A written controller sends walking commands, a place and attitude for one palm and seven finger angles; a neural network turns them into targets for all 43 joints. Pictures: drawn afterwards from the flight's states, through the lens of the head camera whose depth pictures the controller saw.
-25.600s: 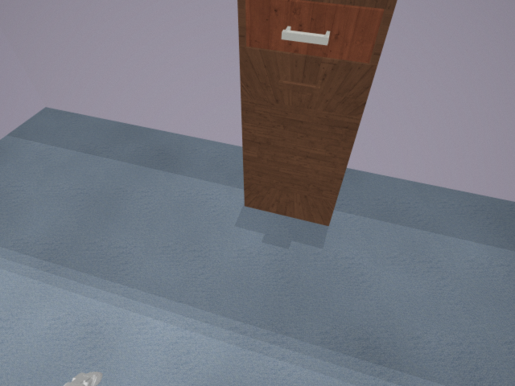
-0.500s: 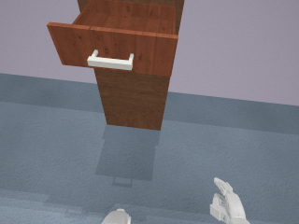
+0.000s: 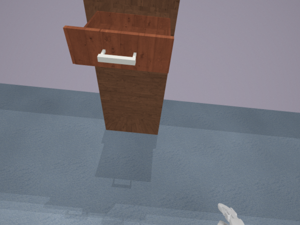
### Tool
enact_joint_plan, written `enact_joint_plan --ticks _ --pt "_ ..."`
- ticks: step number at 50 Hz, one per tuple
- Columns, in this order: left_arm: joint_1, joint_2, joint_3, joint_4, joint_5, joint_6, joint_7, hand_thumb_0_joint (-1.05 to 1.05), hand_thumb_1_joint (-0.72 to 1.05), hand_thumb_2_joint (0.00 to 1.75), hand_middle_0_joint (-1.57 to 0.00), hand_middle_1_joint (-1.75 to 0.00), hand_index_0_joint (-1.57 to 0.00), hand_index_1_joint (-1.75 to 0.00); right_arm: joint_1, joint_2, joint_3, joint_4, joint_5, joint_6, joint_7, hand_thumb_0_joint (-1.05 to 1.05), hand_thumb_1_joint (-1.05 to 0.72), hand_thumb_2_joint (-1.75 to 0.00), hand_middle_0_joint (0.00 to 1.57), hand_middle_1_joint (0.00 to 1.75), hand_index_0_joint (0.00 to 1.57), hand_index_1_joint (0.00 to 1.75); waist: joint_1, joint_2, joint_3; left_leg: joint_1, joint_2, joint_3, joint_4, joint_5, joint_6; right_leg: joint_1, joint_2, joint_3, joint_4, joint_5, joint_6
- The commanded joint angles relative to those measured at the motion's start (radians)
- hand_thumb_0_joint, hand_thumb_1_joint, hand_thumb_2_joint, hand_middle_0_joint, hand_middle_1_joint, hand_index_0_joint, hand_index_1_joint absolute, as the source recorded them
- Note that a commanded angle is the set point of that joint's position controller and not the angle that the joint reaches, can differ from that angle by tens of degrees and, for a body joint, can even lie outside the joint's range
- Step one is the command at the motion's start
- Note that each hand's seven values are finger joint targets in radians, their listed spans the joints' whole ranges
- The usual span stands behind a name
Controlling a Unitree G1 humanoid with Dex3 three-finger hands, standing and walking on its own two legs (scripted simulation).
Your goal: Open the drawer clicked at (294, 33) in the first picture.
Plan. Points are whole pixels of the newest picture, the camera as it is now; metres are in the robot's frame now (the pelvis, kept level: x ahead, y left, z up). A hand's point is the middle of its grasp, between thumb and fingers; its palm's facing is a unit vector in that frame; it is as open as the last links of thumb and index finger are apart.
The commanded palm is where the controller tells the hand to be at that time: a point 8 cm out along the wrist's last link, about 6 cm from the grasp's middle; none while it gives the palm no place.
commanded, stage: stop stepping back and stand still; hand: left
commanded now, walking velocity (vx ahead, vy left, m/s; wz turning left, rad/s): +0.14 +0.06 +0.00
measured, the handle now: (118, 56) +0.64 +0.14 +0.13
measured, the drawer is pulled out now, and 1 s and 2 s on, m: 0.30 0.30 0.30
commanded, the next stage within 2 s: let the arm hang, fingers relaxed in 0.60 s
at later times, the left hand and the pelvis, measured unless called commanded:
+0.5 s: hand out of the picture +0.23 +0.23 +0.31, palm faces +0.55 -0.69 -0.48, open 7.4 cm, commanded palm +0.16 +0.29 +0.32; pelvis +0.03 +0.01 +0.01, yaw +0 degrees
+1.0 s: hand out of the picture +0.06 +0.17 -0.17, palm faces +0.02 -0.98 -0.21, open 7.0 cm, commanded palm none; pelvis +0.01 -0.01 +0.00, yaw +1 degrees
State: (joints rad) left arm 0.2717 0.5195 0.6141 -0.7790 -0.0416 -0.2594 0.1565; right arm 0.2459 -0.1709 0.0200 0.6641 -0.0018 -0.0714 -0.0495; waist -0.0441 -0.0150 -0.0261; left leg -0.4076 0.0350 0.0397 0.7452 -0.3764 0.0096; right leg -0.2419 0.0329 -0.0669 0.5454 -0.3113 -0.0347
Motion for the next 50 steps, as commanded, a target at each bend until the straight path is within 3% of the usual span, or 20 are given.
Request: enact_joint_plan --ticks 1,3,5,6,8,10,12,14,18,22,26,34,35,37,39,41,44,46,48,50 --pt "-0.122 0.24 0.158 -0.054 -0.016 -0.04 0.035 0.0 0.9 0.9 -0.2 -0.3 -0.2 -0.3 -0.098 -0.132 -0.044 -0.145 0.004 -0.043 -0.021 0.0 -0.9 -0.9 0.2 0.3 0.2 0.3 0.01 -0.007 -0.004 0.118 0.019 0.01 -0.198 0.034 0.01 -0.082 -0.236 0.219 -0.202 -0.169 -0.11" --pt "-0.15 0.236 0.141 -0.02 -0.014 -0.044 0.029 0.0 0.9 0.9 -0.2 -0.3 -0.2 -0.3 -0.104 -0.168 -0.058 -0.157 0.008 -0.055 -0.033 0.0 -0.9 -0.9 0.2 0.3 0.2 0.3 0.016 0.127 0.016 0.169 0.102 -0.136 -0.321 -0.055 0.065 -0.153 -0.105 0.131 -0.064 -0.141 -0.033" --pt "-0.229 0.239 0.126 0.006 -0.005 -0.047 0.025 0.0 0.9 0.9 -0.2 -0.3 -0.2 -0.3 -0.105 -0.168 -0.052 -0.157 0.011 -0.064 -0.038 0.0 -0.9 -0.9 0.2 0.3 0.2 0.3 0.008 0.296 0.021 0.122 0.265 -0.397 -0.525 -0.258 0.127 -0.181 -0.01 0.012 0.197 -0.161 0.023" --pt "-0.277 0.244 0.122 0.017 0.005 -0.045 0.024 0.0 0.9 0.9 -0.2 -0.3 -0.2 -0.3 -0.093 -0.154 -0.052 -0.155 0.004 -0.08 -0.036 0.0 -0.9 -0.9 0.2 0.3 0.2 0.3 0.001 0.247 0.033 0.1 0.3 -0.456 -0.559 -0.211 0.157 -0.2 -0.015 0.041 0.307 -0.188 0.027" --pt "-0.256 0.234 0.1 0.045 0.011 -0.04 0.014 0.0 0.9 0.9 -0.2 -0.3 -0.2 -0.3 -0.084 -0.151 -0.057 -0.14 0.005 -0.101 -0.022 0.0 -0.9 -0.9 0.2 0.3 0.2 0.3 0.02 0.156 -0.004 0.182 0.28 -0.361 -0.478 0.07 0.157 -0.202 -0.046 0.059 0.252 -0.176 0.029" --pt "-0.16 0.199 0.082 -0.011 0.002 -0.032 0.009 0.0 0.9 0.9 -0.2 -0.3 -0.2 -0.3 -0.093 -0.156 -0.056 -0.152 0.015 -0.104 -0.012 0.0 -0.9 -0.9 0.2 0.3 0.2 0.3 0.035 0.199 -0.084 0.246 0.205 -0.181 -0.371 0.299 0.105 -0.094 -0.043 0.012 0.044 -0.093 0.032" --pt "-0.091 0.179 0.072 -0.079 -0.005 -0.031 0.002 0.0 0.9 0.9 -0.2 -0.3 -0.2 -0.3 -0.104 -0.161 -0.048 -0.173 0.02 -0.096 -0.002 0.0 -0.9 -0.9 0.2 0.3 0.2 0.3 0.026 0.158 -0.091 0.103 0.152 -0.107 -0.322 0.306 0.056 0.092 -0.05 0.026 -0.094 0.101 0.023" --pt "-0.052 0.224 0.134 -0.12 -0.012 -0.039 0.009 0.0 0.9 0.9 -0.2 -0.3 -0.2 -0.3 -0.109 -0.155 -0.049 -0.184 0.015 -0.083 0.002 0.0 -0.9 -0.9 0.2 0.3 0.2 0.3 0.018 0.031 -0.102 0.038 0.072 -0.056 -0.251 0.184 0.014 0.124 -0.139 0.154 -0.144 0.213 -0.02" --pt "0.017 0.252 0.194 -0.188 -0.023 -0.062 0.026 0.0 0.9 0.9 -0.2 -0.3 -0.2 -0.3 -0.105 -0.13 -0.053 -0.178 0.019 -0.062 0.001 0.0 -0.9 -0.9 0.2 0.3 0.2 0.3 0.015 -0.023 -0.106 0.119 0.034 -0.024 -0.202 0.189 -0.006 0.053 -0.204 0.221 -0.203 0.215 -0.05" --pt "0.035 0.243 0.213 -0.135 -0.024 -0.077 0.028 0.0 0.9 0.9 -0.2 -0.3 -0.2 -0.3 -0.106 -0.138 -0.055 -0.178 0.017 -0.063 -0.016 0.0 -0.9 -0.9 0.2 0.3 0.2 0.3 0.023 0.16 -0.136 0.183 0.106 -0.089 -0.315 0.458 0.01 0.09 -0.075 0.073 -0.076 0.349 0.011" --pt "-0.008 0.23 0.193 -0.037 -0.027 -0.063 0.014 0.0 0.9 0.9 -0.2 -0.3 -0.2 -0.3 -0.092 -0.152 -0.066 -0.168 0.027 -0.06 -0.017 0.0 -0.9 -0.9 0.2 0.3 0.2 0.3 0.017 0.116 -0.143 0.207 0.115 -0.068 -0.292 0.567 0.01 0.102 -0.068 0.056 -0.078 0.407 0.021" --pt "0.075 0.199 0.152 -0.115 -0.029 -0.044 0.009 0.0 0.9 0.9 -0.2 -0.3 -0.2 -0.3 -0.114 -0.152 -0.068 -0.195 0.033 -0.047 0.0 0.0 -0.9 -0.9 0.2 0.3 0.2 0.3 0.019 0.045 -0.143 0.176 0.076 -0.04 -0.258 0.414 0.002 0.103 -0.116 0.117 -0.149 0.404 0.01" --pt "0.148 -0.143 -0.498 0.807 0.0 0.1 -0.109 0.0 0.9 0.9 -0.2 -0.3 -0.2 -0.3 -0.163 -0.306 -0.109 0.002 0.082 -0.139 0.038 0.0 -0.9 -0.9 0.2 0.3 0.2 0.3 -0.048 0.058 -0.066 0.214 0.119 -0.056 -0.134 0.572 0.02 -0.084 -0.168 0.035 0.061 0.434 -0.007" --pt "0.119 -0.145 -0.478 0.902 0.064 0.239 -0.145 0.0 0.9 0.9 -0.2 -0.3 -0.2 -0.3 -0.104 -0.301 -0.114 0.088 0.015 -0.061 0.059 0.0 -0.9 -0.9 0.2 0.3 0.2 0.3 0.006 0.149 -0.108 0.121 0.185 -0.152 -0.285 0.56 0.079 -0.11 -0.089 0.049 0.147 0.037 0.028" --pt "0.058 -0.138 -0.495 0.972 0.071 0.261 -0.15 0.0 0.9 0.9 -0.2 -0.3 -0.2 -0.3 -0.133 -0.271 -0.079 0.064 -0.006 -0.003 0.052 0.0 -0.9 -0.9 0.2 0.3 0.2 0.3 0.031 0.051 -0.035 0.001 0.214 -0.231 -0.347 0.439 0.146 -0.093 -0.065 0.09 0.216 -0.137 0.036" --pt "0.06 -0.128 -0.512 1.119 0.077 0.256 -0.151 0.0 0.9 0.9 -0.2 -0.3 -0.2 -0.3 -0.164 -0.252 -0.064 0.076 -0.021 0.016 0.048 0.0 -0.9 -0.9 0.2 0.3 0.2 0.3 0.073 -0.082 -0.025 -0.034 0.159 -0.181 -0.282 0.395 0.109 0.026 -0.089 0.113 0.05 0.036 0.019" --pt "-0.019 -0.086 -0.544 1.352 0.075 0.261 -0.144 0.0 0.9 0.9 -0.2 -0.3 -0.2 -0.3 -0.117 -0.175 -0.049 0.126 -0.023 0.069 0.047 0.0 -0.9 -0.9 0.2 0.3 0.2 0.3 0.029 -0.349 0.035 0.069 -0.037 -0.033 -0.104 -0.031 0.005 -0.085 -0.263 0.321 -0.234 0.159 -0.064" --pt "-0.068 -0.103 -0.561 1.471 0.067 0.263 -0.136 0.0 0.9 0.9 -0.2 -0.3 -0.2 -0.3 -0.083 -0.169 -0.05 0.171 -0.026 0.085 0.042 0.0 -0.9 -0.9 0.2 0.3 0.2 0.3 0.011 -0.143 0.054 0.11 -0.028 -0.027 -0.105 -0.002 -0.001 -0.062 -0.25 0.298 -0.202 0.295 -0.105" --pt "-0.06 -0.123 -0.569 1.581 0.056 0.249 -0.131 0.0 0.9 0.9 -0.2 -0.3 -0.2 -0.3 -0.034 -0.145 -0.042 0.225 -0.017 0.076 0.035 0.0 -0.9 -0.9 0.2 0.3 0.2 0.3 0.001 0.018 -0.033 0.209 0.007 -0.051 -0.252 0.28 -0.002 0.035 -0.196 0.227 -0.121 0.434 -0.067" --pt "-0.003 -0.205 -0.56 1.662 0.056 0.253 -0.121 0.0 0.9 0.9 -0.2 -0.3 -0.2 -0.3 -0.034 -0.141 -0.044 0.27 -0.023 0.074 0.025 0.0 -0.9 -0.9 0.2 0.3 0.2 0.3 0.03 0.155 -0.051 0.225 0.072 -0.119 -0.315 0.325 0.02 0.061 -0.125 0.161 -0.151 0.214 -0.015"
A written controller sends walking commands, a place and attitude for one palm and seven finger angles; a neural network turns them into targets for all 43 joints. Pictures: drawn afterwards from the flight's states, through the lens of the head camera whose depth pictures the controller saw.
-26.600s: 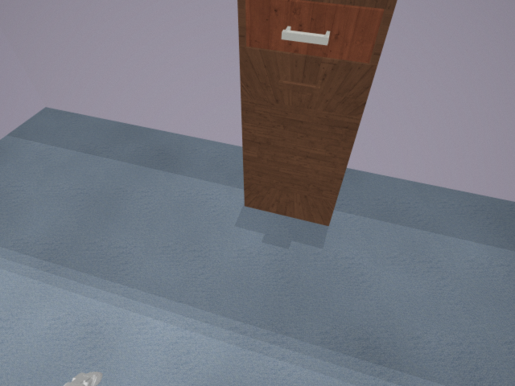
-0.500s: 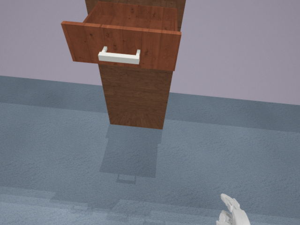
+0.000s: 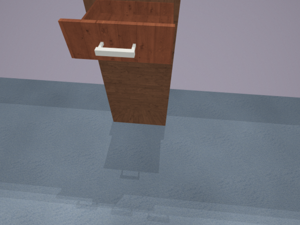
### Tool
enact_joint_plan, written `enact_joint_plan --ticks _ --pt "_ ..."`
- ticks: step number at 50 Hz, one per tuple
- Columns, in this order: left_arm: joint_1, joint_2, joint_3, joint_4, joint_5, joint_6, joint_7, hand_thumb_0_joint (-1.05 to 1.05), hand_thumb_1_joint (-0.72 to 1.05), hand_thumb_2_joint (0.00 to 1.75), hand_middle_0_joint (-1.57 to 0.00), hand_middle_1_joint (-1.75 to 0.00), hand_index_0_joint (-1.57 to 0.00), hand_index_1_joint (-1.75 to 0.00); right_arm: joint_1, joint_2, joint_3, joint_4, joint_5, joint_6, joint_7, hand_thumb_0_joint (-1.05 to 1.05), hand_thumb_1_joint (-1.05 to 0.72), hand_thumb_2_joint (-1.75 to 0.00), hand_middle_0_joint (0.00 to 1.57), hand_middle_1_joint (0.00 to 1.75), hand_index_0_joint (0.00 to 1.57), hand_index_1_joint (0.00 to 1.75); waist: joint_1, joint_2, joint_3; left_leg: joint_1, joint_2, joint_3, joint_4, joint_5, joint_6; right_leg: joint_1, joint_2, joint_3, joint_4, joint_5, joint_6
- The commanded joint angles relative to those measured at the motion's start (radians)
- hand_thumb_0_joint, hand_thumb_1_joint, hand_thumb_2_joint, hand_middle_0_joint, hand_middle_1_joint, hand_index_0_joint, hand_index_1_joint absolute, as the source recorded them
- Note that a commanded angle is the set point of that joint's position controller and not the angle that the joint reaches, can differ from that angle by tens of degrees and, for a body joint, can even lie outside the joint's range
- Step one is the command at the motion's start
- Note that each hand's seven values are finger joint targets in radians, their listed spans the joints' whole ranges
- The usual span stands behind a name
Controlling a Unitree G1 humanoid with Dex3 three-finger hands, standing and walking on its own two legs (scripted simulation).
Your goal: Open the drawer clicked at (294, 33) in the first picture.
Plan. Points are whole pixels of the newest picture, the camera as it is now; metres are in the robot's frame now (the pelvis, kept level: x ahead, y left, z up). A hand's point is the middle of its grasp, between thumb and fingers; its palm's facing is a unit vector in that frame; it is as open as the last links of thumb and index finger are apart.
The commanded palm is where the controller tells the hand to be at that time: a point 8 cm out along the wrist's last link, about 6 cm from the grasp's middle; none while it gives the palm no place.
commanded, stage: let the arm hang, fingers relaxed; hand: left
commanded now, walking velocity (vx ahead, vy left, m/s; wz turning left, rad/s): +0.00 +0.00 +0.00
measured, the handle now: (116, 49) +0.64 +0.13 +0.13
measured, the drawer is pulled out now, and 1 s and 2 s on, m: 0.30 0.30 0.30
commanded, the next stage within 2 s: look to check the result in 0.80 s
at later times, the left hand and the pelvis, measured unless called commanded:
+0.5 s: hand out of the picture -0.02 +0.18 -0.16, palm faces +0.03 -0.97 -0.23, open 7.3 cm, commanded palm none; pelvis -0.01 +0.00 +0.01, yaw +0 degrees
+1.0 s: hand out of the picture +0.01 +0.18 -0.16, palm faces +0.01 -0.97 -0.23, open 7.3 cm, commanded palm none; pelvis +0.00 +0.00 +0.02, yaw +0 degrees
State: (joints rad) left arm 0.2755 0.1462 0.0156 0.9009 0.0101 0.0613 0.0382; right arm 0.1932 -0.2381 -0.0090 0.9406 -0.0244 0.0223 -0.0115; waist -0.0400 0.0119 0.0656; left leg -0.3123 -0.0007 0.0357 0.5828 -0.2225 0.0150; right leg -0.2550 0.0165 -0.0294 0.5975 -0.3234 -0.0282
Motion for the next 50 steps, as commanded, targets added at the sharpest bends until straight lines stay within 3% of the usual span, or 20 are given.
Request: enact_joint_plan --ticks 1,4,6,16,20,30,34,37,50 --pt "0.01 0.169 0.034 0.025 0.001 -0.06 -0.005 0.0 0.9 0.9 -0.2 -0.3 -0.2 -0.3 0.012 -0.064 -0.013 0.013 0.004 -0.016 -0.014 0.0 -0.9 -0.9 0.2 0.3 0.2 0.3 0.033 0.185 -0.1 0.09 0.115 -0.132 -0.187 0.105 0.025 0.076 -0.098 0.113 -0.217 0.149 -0.019" --pt "0.048 0.158 0.024 0.115 -0.004 -0.06 -0.011 0.0 0.9 0.9 -0.2 -0.3 -0.2 -0.3 0.052 -0.046 -0.015 0.065 0.007 -0.008 -0.02 0.0 -0.9 -0.9 0.2 0.3 0.2 0.3 0.035 0.163 -0.04 0.058 0.108 -0.141 -0.242 -0.045 0.024 0.07 -0.093 0.105 -0.266 0.061 -0.026" --pt "0.063 0.15 0.018 0.153 -0.003 -0.063 -0.011 0.0 0.9 0.9 -0.2 -0.3 -0.2 -0.3 0.098 -0.045 -0.021 0.092 0.01 -0.005 -0.023 0.0 -0.9 -0.9 0.2 0.3 0.2 0.3 0.027 0.066 -0.033 0.084 0.107 -0.136 -0.24 -0.056 0.022 0.053 -0.098 0.101 -0.293 0.037 -0.026" --pt "0.107 0.136 0.013 0.221 0.0 -0.068 -0.002 0.0 0.9 0.9 -0.2 -0.3 -0.2 -0.3 0.164 -0.024 -0.026 0.15 0.01 -0.009 -0.025 0.0 -0.9 -0.9 0.2 0.3 0.2 0.3 0.024 -0.038 0.017 0.096 0.101 -0.12 -0.254 -0.048 0.025 0.0 -0.1 0.104 -0.302 -0.018 -0.024" --pt "0.105 0.131 0.014 0.219 0.001 -0.067 0.002 0.0 0.9 0.9 -0.2 -0.3 -0.2 -0.3 0.165 -0.012 -0.024 0.158 0.011 -0.009 -0.023 0.0 -0.9 -0.9 0.2 0.3 0.2 0.3 0.026 -0.027 0.051 0.093 0.099 -0.113 -0.256 -0.043 0.024 -0.028 -0.1 0.105 -0.301 -0.03 -0.023" --pt "0.064 0.121 0.017 0.198 0.003 -0.071 0.002 0.0 0.9 0.9 -0.2 -0.3 -0.2 -0.3 0.146 0.004 -0.021 0.161 0.006 -0.016 -0.02 0.0 -0.9 -0.9 0.2 0.3 0.2 0.3 0.031 -0.013 0.064 0.073 0.096 -0.113 -0.268 -0.027 0.018 -0.01 -0.103 0.105 -0.295 0.008 -0.016" --pt "0.042 0.128 0.019 0.195 0.001 -0.073 -0.001 0.0 0.9 0.9 -0.2 -0.3 -0.2 -0.3 0.141 0.001 -0.02 0.161 0.005 -0.021 -0.022 0.0 -0.9 -0.9 0.2 0.3 0.2 0.3 0.03 0.023 0.046 0.079 0.098 -0.116 -0.271 0.014 0.016 0.019 -0.106 0.109 -0.289 0.062 -0.018" --pt "0.032 0.139 0.02 0.19 0.0 -0.077 -0.001 0.0 0.9 0.9 -0.2 -0.3 -0.2 -0.3 0.137 -0.005 -0.023 0.162 0.006 -0.022 -0.022 0.0 -0.9 -0.9 0.2 0.3 0.2 0.3 0.027 -0.01 0.028 0.105 0.097 -0.105 -0.254 0.059 0.013 0.029 -0.112 0.112 -0.302 0.078 -0.017" --pt "0.025 0.161 0.021 0.203 -0.002 -0.08 0.0 0.0 0.9 0.9 -0.2 -0.3 -0.2 -0.3 0.106 -0.037 -0.025 0.168 0.012 -0.021 -0.025 0.0 -0.9 -0.9 0.2 0.3 0.2 0.3 0.027 -0.005 0.006 0.154 0.105 -0.104 -0.253 0.097 0.013 0.045 -0.112 0.107 -0.316 0.112 -0.017"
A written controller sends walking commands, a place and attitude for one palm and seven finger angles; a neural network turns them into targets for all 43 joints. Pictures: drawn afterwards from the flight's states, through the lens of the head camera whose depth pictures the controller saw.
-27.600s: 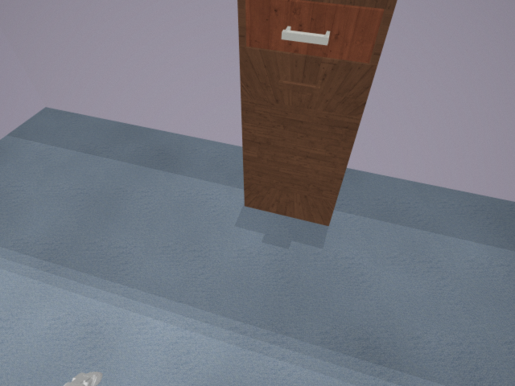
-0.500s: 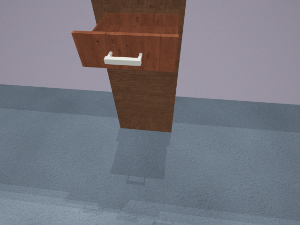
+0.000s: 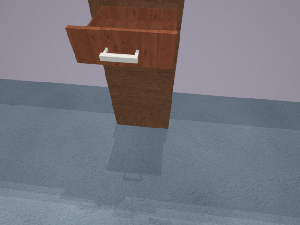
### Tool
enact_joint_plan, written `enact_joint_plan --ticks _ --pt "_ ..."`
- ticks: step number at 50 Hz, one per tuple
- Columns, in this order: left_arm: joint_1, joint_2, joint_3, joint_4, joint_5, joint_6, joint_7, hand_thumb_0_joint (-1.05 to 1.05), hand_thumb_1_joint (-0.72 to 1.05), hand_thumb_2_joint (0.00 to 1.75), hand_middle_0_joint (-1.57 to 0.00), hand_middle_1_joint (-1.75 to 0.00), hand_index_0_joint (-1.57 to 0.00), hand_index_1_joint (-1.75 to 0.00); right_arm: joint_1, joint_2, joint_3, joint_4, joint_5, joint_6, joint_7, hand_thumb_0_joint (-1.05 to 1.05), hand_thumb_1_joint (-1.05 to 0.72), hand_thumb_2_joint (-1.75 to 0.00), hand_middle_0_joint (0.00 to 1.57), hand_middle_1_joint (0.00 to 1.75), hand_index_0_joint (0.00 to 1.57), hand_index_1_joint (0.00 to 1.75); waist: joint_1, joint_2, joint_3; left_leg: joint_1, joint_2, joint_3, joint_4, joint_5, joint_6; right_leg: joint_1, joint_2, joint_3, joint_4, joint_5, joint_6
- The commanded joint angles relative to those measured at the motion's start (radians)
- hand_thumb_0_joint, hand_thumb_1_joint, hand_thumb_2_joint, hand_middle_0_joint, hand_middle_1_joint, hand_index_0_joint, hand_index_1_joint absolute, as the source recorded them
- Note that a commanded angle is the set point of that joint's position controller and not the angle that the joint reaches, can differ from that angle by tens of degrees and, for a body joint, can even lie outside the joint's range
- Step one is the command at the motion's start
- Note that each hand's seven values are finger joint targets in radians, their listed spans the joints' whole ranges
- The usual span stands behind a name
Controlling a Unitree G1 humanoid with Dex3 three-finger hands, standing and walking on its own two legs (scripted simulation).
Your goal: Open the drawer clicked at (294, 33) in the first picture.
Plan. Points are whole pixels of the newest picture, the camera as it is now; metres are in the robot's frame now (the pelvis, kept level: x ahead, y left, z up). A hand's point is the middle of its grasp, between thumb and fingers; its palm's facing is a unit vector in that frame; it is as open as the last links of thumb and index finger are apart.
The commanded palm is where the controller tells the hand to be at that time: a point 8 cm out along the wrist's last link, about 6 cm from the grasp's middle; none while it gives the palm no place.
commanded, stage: look to check the result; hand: left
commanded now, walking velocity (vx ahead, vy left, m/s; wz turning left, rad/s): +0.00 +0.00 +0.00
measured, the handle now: (120, 54) +0.64 +0.14 +0.11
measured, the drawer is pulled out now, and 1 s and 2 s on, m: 0.30 0.30 0.30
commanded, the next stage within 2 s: stand and wait in 0.42 s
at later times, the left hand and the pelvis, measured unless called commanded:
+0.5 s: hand out of the picture +0.04 +0.19 -0.17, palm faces +0.01 -0.97 -0.25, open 7.3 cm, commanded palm none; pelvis +0.01 +0.00 +0.00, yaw +0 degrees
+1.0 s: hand out of the picture +0.08 +0.21 -0.16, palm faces -0.01 -0.96 -0.30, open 7.4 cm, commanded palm none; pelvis +0.03 -0.01 +0.00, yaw +0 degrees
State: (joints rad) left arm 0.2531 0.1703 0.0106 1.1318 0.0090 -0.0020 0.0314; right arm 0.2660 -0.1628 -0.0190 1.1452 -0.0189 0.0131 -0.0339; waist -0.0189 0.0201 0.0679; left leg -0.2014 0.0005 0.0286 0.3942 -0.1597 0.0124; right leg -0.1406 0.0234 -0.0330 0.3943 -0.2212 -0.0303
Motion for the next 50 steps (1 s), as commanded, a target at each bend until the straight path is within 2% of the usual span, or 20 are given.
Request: enact_joint_plan --ticks 1,5,7,10,12,15,23,24,25,29,30,32,40,43,45,49,50 --pt "0.042 0.13 0.022 -0.024 -0.001 -0.016 0.007 0.0 0.9 0.9 -0.2 -0.3 -0.2 -0.3 0.032 -0.11 -0.014 -0.035 0.004 -0.01 -0.003 0.0 -0.9 -0.9 0.2 0.3 0.2 0.3 0.002 -0.008 0.006 0.044 0.104 -0.099 -0.065 0.032 0.014 -0.071 -0.12 0.112 -0.113 0.011 -0.015" --pt "0.041 0.142 0.025 -0.023 0.0 -0.018 0.006 0.0 0.9 0.9 -0.2 -0.3 -0.2 -0.3 0.019 -0.125 -0.017 -0.037 0.007 -0.011 -0.003 0.0 -0.9 -0.9 0.2 0.3 0.2 0.3 0.005 -0.025 0.005 0.055 0.106 -0.098 -0.069 0.033 0.016 -0.072 -0.119 0.11 -0.12 0.007 -0.015" --pt "0.032 0.138 0.022 -0.02 0.0 -0.016 0.005 0.0 0.9 0.9 -0.2 -0.3 -0.2 -0.3 0.011 -0.124 -0.015 -0.035 0.004 -0.01 -0.002 0.0 -0.9 -0.9 0.2 0.3 0.2 0.3 0.002 -0.004 0.011 0.048 0.107 -0.101 -0.073 0.022 0.015 -0.071 -0.12 0.112 -0.121 0.001 -0.014" --pt "0.032 0.151 0.024 -0.021 0.001 -0.018 0.004 0.0 0.9 0.9 -0.2 -0.3 -0.2 -0.3 -0.004 -0.138 -0.017 -0.039 0.006 -0.011 -0.002 0.0 -0.9 -0.9 0.2 0.3 0.2 0.3 0.006 -0.023 0.009 0.057 0.107 -0.101 -0.074 0.028 0.016 -0.072 -0.118 0.112 -0.124 0.005 -0.013" --pt "0.022 0.15 0.024 -0.02 0.001 -0.018 0.004 0.0 0.9 0.9 -0.2 -0.3 -0.2 -0.3 -0.008 -0.14 -0.016 -0.038 0.004 -0.013 -0.003 0.0 -0.9 -0.9 0.2 0.3 0.2 0.3 0.002 -0.001 -0.006 0.058 0.111 -0.105 -0.077 0.045 0.016 -0.056 -0.122 0.111 -0.118 0.03 -0.013" --pt "0.02 0.164 0.027 -0.022 0.001 -0.022 0.003 0.0 0.9 0.9 -0.2 -0.3 -0.2 -0.3 -0.027 -0.154 -0.018 -0.043 0.007 -0.016 -0.003 0.0 -0.9 -0.9 0.2 0.3 0.2 0.3 0.007 -0.026 -0.017 0.073 0.112 -0.105 -0.075 0.065 0.018 -0.051 -0.123 0.111 -0.122 0.052 -0.013" --pt "-0.015 0.183 0.029 -0.027 0.001 -0.024 0.002 0.0 0.9 0.9 -0.2 -0.3 -0.2 -0.3 -0.055 -0.177 -0.018 -0.042 0.004 -0.019 -0.002 0.0 -0.9 -0.9 0.2 0.3 0.2 0.3 0.006 -0.01 -0.037 0.083 0.115 -0.103 -0.075 0.109 0.014 -0.019 -0.131 0.109 -0.117 0.128 -0.012" --pt "-0.018 0.191 0.03 -0.03 0.001 -0.025 0.002 0.0 0.9 0.9 -0.2 -0.3 -0.2 -0.3 -0.061 -0.18 -0.02 -0.045 0.004 -0.02 -0.002 0.0 -0.9 -0.9 0.2 0.3 0.2 0.3 0.006 -0.013 -0.043 0.09 0.115 -0.105 -0.076 0.12 0.015 -0.014 -0.133 0.111 -0.118 0.144 -0.012" --pt "-0.017 0.198 0.032 -0.033 0.001 -0.028 0.002 0.0 0.9 0.9 -0.2 -0.3 -0.2 -0.3 -0.067 -0.187 -0.021 -0.046 0.007 -0.02 -0.003 0.0 -0.9 -0.9 0.2 0.3 0.2 0.3 0.009 -0.041 -0.036 0.092 0.118 -0.103 -0.075 0.114 0.017 -0.019 -0.13 0.11 -0.124 0.139 -0.011" --pt "-0.039 0.208 0.031 -0.034 0.0 -0.026 0.0 0.0 0.9 0.9 -0.2 -0.3 -0.2 -0.3 -0.079 -0.199 -0.021 -0.045 0.003 -0.019 -0.001 0.0 -0.9 -0.9 0.2 0.3 0.2 0.3 0.007 -0.013 -0.031 0.088 0.116 -0.103 -0.08 0.108 0.013 -0.013 -0.135 0.114 -0.13 0.138 -0.011" --pt "-0.036 0.216 0.033 -0.038 0.0 -0.028 0.0 0.0 0.9 0.9 -0.2 -0.3 -0.2 -0.3 -0.083 -0.202 -0.022 -0.047 0.005 -0.019 0.0 0.0 -0.9 -0.9 0.2 0.3 0.2 0.3 0.009 -0.036 -0.03 0.091 0.117 -0.1 -0.081 0.096 0.014 -0.016 -0.131 0.11 -0.137 0.118 -0.01" --pt "-0.05 0.222 0.033 -0.04 0.0 -0.027 -0.001 0.0 0.9 0.9 -0.2 -0.3 -0.2 -0.3 -0.087 -0.208 -0.022 -0.045 0.003 -0.02 0.0 0.0 -0.9 -0.9 0.2 0.3 0.2 0.3 0.006 -0.01 -0.042 0.093 0.116 -0.105 -0.081 0.114 0.012 -0.003 -0.136 0.116 -0.133 0.138 -0.011" --pt "-0.074 0.257 0.04 -0.051 -0.001 -0.033 -0.003 0.0 0.9 0.9 -0.2 -0.3 -0.2 -0.3 -0.113 -0.243 -0.026 -0.053 0.006 -0.024 0.0 0.0 -0.9 -0.9 0.2 0.3 0.2 0.3 0.01 -0.035 -0.053 0.109 0.121 -0.102 -0.08 0.141 0.014 0.013 -0.137 0.117 -0.14 0.189 -0.009" --pt "-0.086 0.262 0.037 -0.049 -0.001 -0.031 -0.004 0.0 0.9 0.9 -0.2 -0.3 -0.2 -0.3 -0.116 -0.248 -0.026 -0.051 0.004 -0.023 0.001 0.0 -0.9 -0.9 0.2 0.3 0.2 0.3 0.007 -0.018 -0.063 0.11 0.122 -0.104 -0.084 0.151 0.011 0.024 -0.141 0.115 -0.136 0.199 -0.01" --pt "-0.083 0.27 0.04 -0.053 -0.001 -0.033 -0.004 0.0 0.9 0.9 -0.2 -0.3 -0.2 -0.3 -0.124 -0.255 -0.027 -0.055 0.007 -0.025 0.001 0.0 -0.9 -0.9 0.2 0.3 0.2 0.3 0.011 -0.037 -0.067 0.121 0.123 -0.101 -0.083 0.149 0.014 0.02 -0.139 0.116 -0.142 0.197 -0.008" --pt "-0.101 0.276 0.038 -0.051 -0.001 -0.032 -0.005 0.0 0.9 0.9 -0.2 -0.3 -0.2 -0.3 -0.131 -0.267 -0.026 -0.054 0.004 -0.025 0.001 0.0 -0.9 -0.9 0.2 0.3 0.2 0.3 0.007 -0.005 -0.075 0.119 0.125 -0.105 -0.088 0.168 0.011 0.038 -0.144 0.115 -0.139 0.214 -0.011" --pt "-0.096 0.283 0.042 -0.056 -0.001 -0.034 -0.005 0.0 0.9 0.9 -0.2 -0.3 -0.2 -0.3 -0.137 -0.271 -0.027 -0.056 0.007 -0.027 0.0 0.0 -0.9 -0.9 0.2 0.3 0.2 0.3 0.011 -0.03 -0.072 0.126 0.126 -0.103 -0.088 0.165 0.014 0.032 -0.139 0.112 -0.144 0.207 -0.009"
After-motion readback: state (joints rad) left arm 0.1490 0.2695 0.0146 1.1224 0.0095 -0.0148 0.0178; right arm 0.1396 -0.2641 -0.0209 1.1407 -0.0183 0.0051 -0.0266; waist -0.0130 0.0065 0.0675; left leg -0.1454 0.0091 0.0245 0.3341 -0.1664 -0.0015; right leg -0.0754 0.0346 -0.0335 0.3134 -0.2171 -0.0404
